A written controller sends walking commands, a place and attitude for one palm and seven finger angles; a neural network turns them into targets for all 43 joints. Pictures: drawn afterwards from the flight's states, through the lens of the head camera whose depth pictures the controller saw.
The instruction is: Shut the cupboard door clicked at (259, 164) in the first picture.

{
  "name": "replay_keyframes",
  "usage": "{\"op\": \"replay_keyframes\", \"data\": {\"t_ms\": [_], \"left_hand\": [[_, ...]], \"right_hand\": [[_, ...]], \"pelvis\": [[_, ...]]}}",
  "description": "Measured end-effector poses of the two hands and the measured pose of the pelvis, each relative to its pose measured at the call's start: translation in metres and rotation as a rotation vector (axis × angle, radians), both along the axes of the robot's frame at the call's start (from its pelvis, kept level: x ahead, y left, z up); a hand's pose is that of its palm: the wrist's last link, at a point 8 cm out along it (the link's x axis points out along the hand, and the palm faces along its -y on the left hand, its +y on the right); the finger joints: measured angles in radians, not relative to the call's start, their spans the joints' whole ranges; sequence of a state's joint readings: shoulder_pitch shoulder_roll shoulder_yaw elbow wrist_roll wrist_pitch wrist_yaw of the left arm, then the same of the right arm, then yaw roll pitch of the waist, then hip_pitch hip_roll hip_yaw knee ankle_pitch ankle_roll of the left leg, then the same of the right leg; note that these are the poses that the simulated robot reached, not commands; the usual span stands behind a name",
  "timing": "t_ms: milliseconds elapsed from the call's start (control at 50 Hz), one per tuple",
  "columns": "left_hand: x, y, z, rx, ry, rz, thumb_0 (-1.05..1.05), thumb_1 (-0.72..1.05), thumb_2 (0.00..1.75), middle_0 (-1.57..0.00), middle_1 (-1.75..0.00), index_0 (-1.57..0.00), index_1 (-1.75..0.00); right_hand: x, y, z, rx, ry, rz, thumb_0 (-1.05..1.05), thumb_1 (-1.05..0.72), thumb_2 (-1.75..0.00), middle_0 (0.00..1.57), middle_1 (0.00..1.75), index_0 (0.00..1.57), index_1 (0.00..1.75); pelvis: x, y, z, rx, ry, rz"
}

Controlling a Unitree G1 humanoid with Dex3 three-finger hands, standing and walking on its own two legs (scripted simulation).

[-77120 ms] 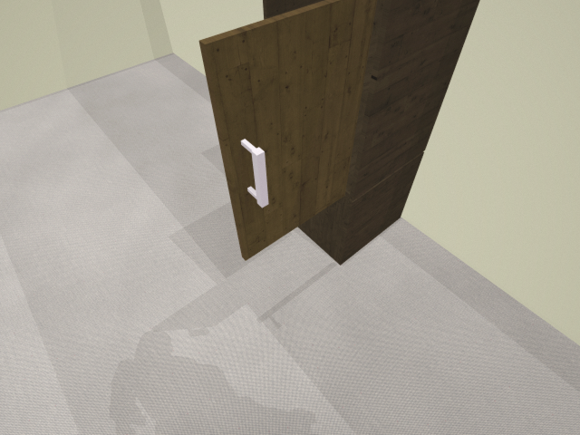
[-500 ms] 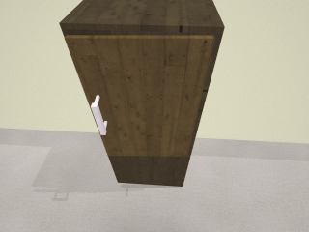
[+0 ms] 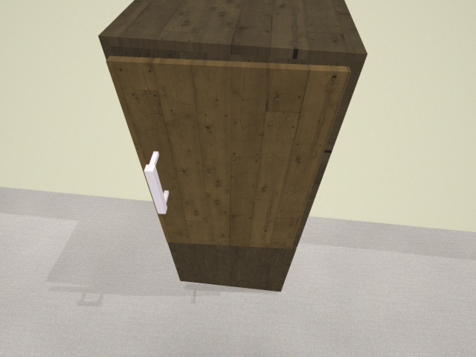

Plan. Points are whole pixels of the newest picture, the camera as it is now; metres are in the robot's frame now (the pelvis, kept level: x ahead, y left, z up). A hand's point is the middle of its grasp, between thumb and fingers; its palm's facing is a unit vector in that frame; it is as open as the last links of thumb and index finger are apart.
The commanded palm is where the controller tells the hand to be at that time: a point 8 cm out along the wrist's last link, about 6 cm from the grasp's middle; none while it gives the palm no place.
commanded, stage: raise the hand and make a fist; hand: left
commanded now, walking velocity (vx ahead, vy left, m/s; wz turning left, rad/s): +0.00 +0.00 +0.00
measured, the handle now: (158, 184) +0.46 +0.21 -0.02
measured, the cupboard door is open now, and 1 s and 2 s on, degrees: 3 3 3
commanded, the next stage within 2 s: bring the fist close to the handle in 1.94 s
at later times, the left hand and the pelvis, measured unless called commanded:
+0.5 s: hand out of the picture +0.12 +0.20 -0.08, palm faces +0.10 -1.00 -0.01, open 5.9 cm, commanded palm +0.11 +0.25 -0.05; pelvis -0.05 -0.01 -0.12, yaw +1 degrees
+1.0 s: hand (118, 336) +0.16 +0.21 -0.05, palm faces +0.02 -1.00 -0.02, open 3.6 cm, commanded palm +0.13 +0.26 -0.04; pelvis -0.05 +0.02 -0.10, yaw +0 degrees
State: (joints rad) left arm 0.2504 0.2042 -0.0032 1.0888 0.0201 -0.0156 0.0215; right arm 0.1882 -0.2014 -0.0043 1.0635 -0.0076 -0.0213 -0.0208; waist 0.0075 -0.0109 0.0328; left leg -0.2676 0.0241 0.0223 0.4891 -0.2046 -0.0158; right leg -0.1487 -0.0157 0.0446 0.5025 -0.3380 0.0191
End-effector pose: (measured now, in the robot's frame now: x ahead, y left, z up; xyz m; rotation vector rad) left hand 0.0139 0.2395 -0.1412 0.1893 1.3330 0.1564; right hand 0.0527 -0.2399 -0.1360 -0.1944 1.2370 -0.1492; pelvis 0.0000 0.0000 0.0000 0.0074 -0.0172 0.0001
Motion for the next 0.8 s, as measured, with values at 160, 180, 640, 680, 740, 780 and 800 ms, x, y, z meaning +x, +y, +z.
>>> {"op": "replay_keyframes", "data": {"t_ms": [160,180,640,680,740,780,800], "left_hand": [[0.113,0.016,0.103,0.052,-0.820,0.086,0.02,0.91,0.90,-0.21,-0.32,-0.22,-0.32],[0.128,0.015,0.116,0.040,-0.941,0.074,0.01,0.91,0.90,-0.22,-0.33,-0.23,-0.33],[0.112,0.011,0.086,-0.185,-1.348,-0.179,0.02,0.90,0.90,-0.59,-0.73,-0.60,-0.73],[0.122,0.010,0.086,-0.211,-1.308,-0.183,0.02,0.90,0.90,-0.63,-0.77,-0.63,-0.77],[0.128,0.013,0.088,-0.206,-1.256,-0.168,0.02,0.90,0.90,-0.68,-0.83,-0.69,-0.83],[0.128,0.016,0.092,-0.186,-1.249,-0.151,0.02,0.90,0.90,-0.72,-0.87,-0.73,-0.87],[0.127,0.018,0.093,-0.175,-1.252,-0.144,0.02,0.90,0.90,-0.74,-0.89,-0.74,-0.89]], "right_hand": [[0.058,-0.009,0.026,-0.063,-0.433,0.021,0.01,-0.91,-0.90,0.20,0.30,0.20,0.30],[0.067,-0.010,0.028,-0.061,-0.491,0.029,0.01,-0.91,-0.90,0.20,0.30,0.20,0.30],[0.092,0.037,-0.045,-0.005,-0.645,0.145,0.01,-0.91,-0.90,0.20,0.30,0.21,0.30],[0.079,0.040,-0.046,0.003,-0.612,0.112,0.01,-0.91,-0.90,0.20,0.30,0.21,0.30],[0.063,0.041,-0.043,0.001,-0.576,0.070,0.01,-0.91,-0.90,0.20,0.30,0.21,0.30],[0.056,0.039,-0.039,-0.009,-0.561,0.056,0.01,-0.91,-0.90,0.20,0.30,0.21,0.30],[0.053,0.038,-0.038,-0.016,-0.555,0.054,0.01,-0.91,-0.90,0.20,0.30,0.21,0.30]], "pelvis": [[-0.001,0.000,-0.014,0.004,0.038,0.031],[-0.003,-0.001,-0.019,0.000,0.061,0.033],[-0.053,0.001,-0.120,-0.085,0.261,0.025],[-0.053,0.005,-0.116,-0.083,0.263,0.020],[-0.051,0.010,-0.108,-0.079,0.262,0.012],[-0.049,0.013,-0.104,-0.076,0.261,0.009],[-0.049,0.014,-0.102,-0.074,0.261,0.007]]}}
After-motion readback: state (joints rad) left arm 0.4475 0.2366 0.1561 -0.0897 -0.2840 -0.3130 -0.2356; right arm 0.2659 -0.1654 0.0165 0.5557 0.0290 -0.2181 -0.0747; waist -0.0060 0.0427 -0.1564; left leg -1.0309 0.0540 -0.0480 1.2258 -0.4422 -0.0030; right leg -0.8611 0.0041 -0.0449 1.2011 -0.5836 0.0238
